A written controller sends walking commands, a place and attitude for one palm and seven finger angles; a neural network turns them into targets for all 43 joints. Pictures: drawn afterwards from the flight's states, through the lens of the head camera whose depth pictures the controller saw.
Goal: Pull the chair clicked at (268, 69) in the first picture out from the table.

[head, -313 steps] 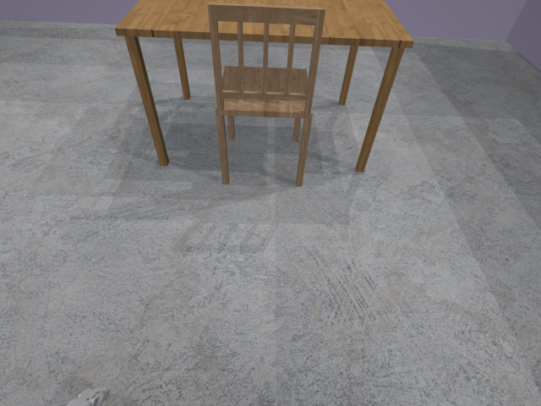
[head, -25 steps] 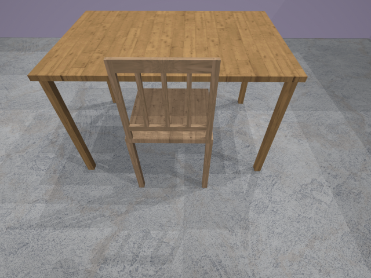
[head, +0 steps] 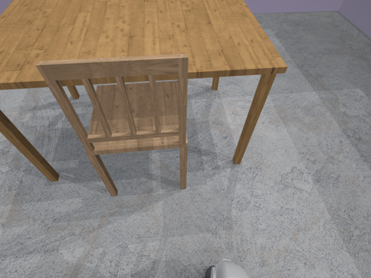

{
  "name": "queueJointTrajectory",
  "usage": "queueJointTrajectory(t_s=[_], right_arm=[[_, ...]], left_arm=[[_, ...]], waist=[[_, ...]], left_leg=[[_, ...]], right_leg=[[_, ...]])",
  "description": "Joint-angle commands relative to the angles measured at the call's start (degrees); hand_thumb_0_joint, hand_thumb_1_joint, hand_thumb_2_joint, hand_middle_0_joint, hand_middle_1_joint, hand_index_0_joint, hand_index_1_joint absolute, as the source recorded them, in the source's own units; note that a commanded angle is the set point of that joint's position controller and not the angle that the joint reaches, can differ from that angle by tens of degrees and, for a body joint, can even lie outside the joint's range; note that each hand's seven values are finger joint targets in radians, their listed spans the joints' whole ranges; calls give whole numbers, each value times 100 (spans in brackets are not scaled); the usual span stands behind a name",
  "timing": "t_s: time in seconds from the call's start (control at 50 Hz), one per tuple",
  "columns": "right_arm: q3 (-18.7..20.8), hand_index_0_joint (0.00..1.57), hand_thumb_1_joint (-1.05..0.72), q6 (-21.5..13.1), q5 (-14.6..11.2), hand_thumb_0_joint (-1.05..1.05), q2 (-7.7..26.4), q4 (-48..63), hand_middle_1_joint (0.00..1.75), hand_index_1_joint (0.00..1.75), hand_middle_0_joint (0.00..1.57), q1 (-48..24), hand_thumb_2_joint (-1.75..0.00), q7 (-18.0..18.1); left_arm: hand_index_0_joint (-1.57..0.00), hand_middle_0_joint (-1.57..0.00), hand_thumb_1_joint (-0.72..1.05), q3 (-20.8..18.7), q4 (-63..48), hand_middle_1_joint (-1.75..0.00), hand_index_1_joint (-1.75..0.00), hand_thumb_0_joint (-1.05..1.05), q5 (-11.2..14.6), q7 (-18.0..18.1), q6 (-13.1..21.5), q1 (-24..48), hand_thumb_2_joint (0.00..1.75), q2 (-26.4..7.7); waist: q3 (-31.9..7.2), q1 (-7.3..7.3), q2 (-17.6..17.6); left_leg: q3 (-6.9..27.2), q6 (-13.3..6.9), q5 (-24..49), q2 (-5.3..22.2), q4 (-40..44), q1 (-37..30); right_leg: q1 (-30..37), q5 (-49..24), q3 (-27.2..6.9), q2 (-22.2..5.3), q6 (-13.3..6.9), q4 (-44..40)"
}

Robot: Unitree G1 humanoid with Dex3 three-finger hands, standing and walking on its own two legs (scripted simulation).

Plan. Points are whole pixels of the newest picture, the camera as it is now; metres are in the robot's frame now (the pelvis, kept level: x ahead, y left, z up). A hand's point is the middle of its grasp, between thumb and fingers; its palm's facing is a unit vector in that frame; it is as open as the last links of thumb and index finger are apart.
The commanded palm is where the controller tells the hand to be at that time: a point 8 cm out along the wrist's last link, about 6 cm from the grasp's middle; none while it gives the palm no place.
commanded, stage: take the last steps up to it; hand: left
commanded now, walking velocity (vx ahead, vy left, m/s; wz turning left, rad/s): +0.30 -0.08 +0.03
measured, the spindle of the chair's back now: (127, 108) +0.64 +0.21 -0.08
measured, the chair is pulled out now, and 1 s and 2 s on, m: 0.00 0.00 0.00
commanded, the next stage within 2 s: come to a stop and stand still in 0.38 s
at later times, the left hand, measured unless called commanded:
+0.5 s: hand (135, 273) +0.16 +0.13 -0.18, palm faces +0.11 -0.99 -0.12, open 7.3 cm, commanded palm none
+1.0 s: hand (150, 240) +0.23 +0.09 -0.14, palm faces +0.07 -0.95 -0.29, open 7.4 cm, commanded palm none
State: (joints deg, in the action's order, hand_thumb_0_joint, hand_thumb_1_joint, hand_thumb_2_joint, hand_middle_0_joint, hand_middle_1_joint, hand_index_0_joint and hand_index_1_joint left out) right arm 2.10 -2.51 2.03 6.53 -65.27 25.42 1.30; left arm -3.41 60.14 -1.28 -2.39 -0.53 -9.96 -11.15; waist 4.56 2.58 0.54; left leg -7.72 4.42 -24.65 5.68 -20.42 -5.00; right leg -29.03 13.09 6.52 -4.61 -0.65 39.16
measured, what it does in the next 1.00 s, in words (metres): walks ahead: right foot, then left foot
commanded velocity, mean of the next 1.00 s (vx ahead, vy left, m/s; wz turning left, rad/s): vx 0.01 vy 0.02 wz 0.03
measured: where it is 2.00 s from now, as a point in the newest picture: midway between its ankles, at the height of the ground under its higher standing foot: outside the picture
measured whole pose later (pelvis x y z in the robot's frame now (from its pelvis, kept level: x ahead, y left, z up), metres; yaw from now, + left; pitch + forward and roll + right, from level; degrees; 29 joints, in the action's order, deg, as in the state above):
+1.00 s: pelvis +0.20 -0.10 +0.01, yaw +1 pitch -1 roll +3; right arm 4.5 4.4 0.8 12.1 -60.1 9.3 1.2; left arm -1.8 59.9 -1.5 1.9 -0.8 -12.8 -8.9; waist 4.0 -1.0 -2.5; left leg -0.8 1.6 -26.8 -0.6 -55.6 21.2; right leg -15.2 14.5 4.5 -1.7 -3.6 30.9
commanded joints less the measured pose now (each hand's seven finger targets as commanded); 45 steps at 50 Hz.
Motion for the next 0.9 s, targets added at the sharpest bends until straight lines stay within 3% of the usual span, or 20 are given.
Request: queueJointTrajectory(t_s=[0.0, 0.02, 0.04, 0.08, 0.12, 0.18, 0.32, 0.38, 0.42, 0.44, 0.46, 0.48, 0.52, 0.56, 0.68, 0.76, 0.8, 0.84, 0.86, 0.88], right_arm=[[191, 20, -90, -96, -142, 0, 957, 238, 30, 30, 20, 97, -90, -16], [97, 20, -90, -64, -202, 0, 525, 433, 30, 30, 20, 309, -90, -23], [104, 20, -90, -39, -221, 0, 642, 570, 30, 30, 20, -202, -90, -12], [156, 20, -90, -27, -164, 0, 625, 560, 30, 30, 20, -578, -90, -58], [150, 20, -90, 70, -71, 0, 491, 499, 30, 30, 20, -435, -90, -71], [120, 20, -90, 210, -40, 0, 375, 440, 30, 30, 20, -201, -90, -97], [62, 20, -90, 71, -65, 0, 351, 812, 30, 30, 20, -1085, -90, -179], [30, 20, -90, -5, -62, 0, 397, 777, 30, 30, 20, -1172, -90, -156], [53, 20, -90, -75, -48, 0, 554, 582, 30, 30, 20, -699, -90, -119], [116, 20, -90, -125, -20, 0, 887, 476, 30, 30, 20, -223, -90, -70], [196, 20, -90, -101, -10, 0, 1314, 423, 30, 30, 20, 111, -90, -14], [145, 20, -90, -9, -47, 0, 1243, 403, 30, 30, 20, -7, -90, 39], [-63, 20, -90, -25, -105, 0, 739, 511, 30, 30, 20, -808, -90, 155], [-79, 20, -90, 16, -105, 0, 723, 629, 30, 30, 20, -1252, -90, 180], [184, 20, -90, 238, -131, 0, 1153, 672, 30, 30, 20, -1339, -90, 186], [292, 20, -90, 354, -85, 0, 1259, 764, 30, 30, 20, -1561, -90, 154], [294, 20, -90, 395, -109, 0, 1166, 812, 30, 30, 20, -1633, -90, 110], [219, 20, -90, 431, -182, 0, 634, 894, 30, 30, 20, -1350, -90, 29], [241, 20, -90, 506, -179, 0, 682, 908, 30, 30, 20, -1406, -90, 34], [238, 20, -90, 596, -159, 0, 666, 868, 30, 30, 20, -1461, -90, 47]], left_arm=[[-20, -20, 90, -313, 349, -30, -30, 0, -40, 126, 385, -2150, 90, -1067], [-20, -20, 90, -408, 368, -30, -30, 0, 33, 200, 380, -2339, 90, -1608], [-20, -20, 90, -372, 301, -30, -30, 0, 109, 244, 341, -2156, 90, -1525], [-20, -20, 90, -222, 58, -30, -30, 0, 78, 265, 341, -1054, 90, -1018], [-20, -20, 90, -75, -102, -30, -30, 0, 49, 309, 395, -431, 90, -594], [-20, -20, 90, 38, -111, -30, -30, 0, 11, 322, 445, -358, 90, -351], [-20, -20, 90, 1, 67, -30, -30, 0, -9, 316, 466, -850, 90, -551], [-20, -20, 90, 11, 165, -30, -30, 0, 35, 311, 435, -987, 90, -523], [-20, -20, 90, 35, 196, -30, -30, 0, 67, 314, 405, -985, 90, -426], [-20, -20, 90, 55, 141, -30, -30, 0, 86, 302, 392, -1007, 90, -279], [-20, -20, 90, 117, 35, -30, -30, 0, 121, 290, 401, -1018, 90, -36], [-20, -20, 90, 129, -17, -30, -30, 0, 83, 331, 387, -831, 90, -126], [-20, -20, 90, 140, 194, -30, -30, 0, 77, 398, 233, -880, 90, -42], [-20, -20, 90, 185, 338, -30, -30, 0, 91, 437, 123, -1127, 90, 85], [-20, -20, 90, 88, 165, -30, -30, 0, 22, 468, -121, -1064, 90, -140], [-20, -20, 90, -2, 17, -30, -30, 0, 8, 456, -158, -1079, 90, -204], [-20, -20, 90, -13, 7, -30, -30, 0, -12, 454, -81, -1202, 90, -303], [-20, -20, 90, -56, -85, -30, -30, 0, -53, 481, 59, -975, 90, -959], [-20, -20, 90, -51, -124, -30, -30, 0, -19, 457, 70, -1016, 90, -1056], [-20, -20, 90, -62, -128, -30, -30, 0, -11, 481, 77, -914, 90, -984]], waist=[[-1261, -1101, 576], [-1770, -941, 1762], [-1421, -1009, 1060], [-541, -640, 528], [-212, -229, 109], [-73, 22, 436], [-243, -291, 311], [-277, -300, 268], [-416, -81, -125], [-691, 90, -849], [-835, 121, -1804], [-609, 83, -1336], [-192, -295, -1005], [-268, -427, -745], [-667, -293, -741], [-567, -393, -951], [-606, -483, -644], [-662, -307, 1174], [-740, -446, 915], [-754, -419, 968]], left_leg=[[-175, -575, 2547, 332, -3202, 2354], [150, -463, -827, -419, -5127, 3379], [799, -651, -845, -233, -5727, 3636], [862, -680, 70, 179, -5939, 3774], [846, -620, 516, 328, -5403, 3332], [625, -485, 731, 265, -4601, 3023], [325, -444, 693, 42, -2212, 3005], [178, -488, 1005, -141, -1455, 2567], [241, -527, 1716, -198, -674, 1473], [1124, -824, 2503, 446, -334, 667], [2451, -1461, 3767, 1554, 48, -7], [2575, -1850, 4260, 1850, 278, 349], [1757, -1597, 5443, 1485, 311, 1368], [1141, -1401, 5816, 1182, 216, 1423], [942, -1360, 5565, 1180, -31, 929], [888, -1261, 4731, 1147, -283, 1329], [660, -885, 3532, 724, -787, 1533], [93, -301, 184, -479, -1940, 2307], [484, -307, -828, -538, -2696, 2242], [831, -321, -906, -492, -3278, 2329]], right_leg=[[3839, -212, -948, -608, -525, -1139], [4252, -553, -3219, -2027, -1037, -1961], [3743, -237, -3242, -1994, -1205, -2327], [2249, 1041, -2608, -1700, -1047, -2644], [1340, 377, -1608, -1364, -908, -2738], [815, -278, -800, -1066, -822, -2918], [1992, -1257, -842, -1078, -1108, -2619], [2257, -1692, -729, -915, -948, -2233], [1880, -1693, -485, -613, -656, -1338], [1285, -1105, -164, -167, -364, -327], [280, 951, 251, 396, -69, 893], [67, 2221, -168, 395, -73, 1659], [624, 1769, -642, -18, 74, 1466], [1044, 1351, -622, -51, 194, 880], [1084, 873, -343, 112, 223, 308], [1324, 553, -371, 126, 152, -18], [1715, -795, -445, 51, 148, -1106], [2040, -3748, -2017, -1414, -483, -1757], [1815, -4085, -2028, -1803, -915, -1924], [1642, -3740, -2116, -1742, -991, -2016]])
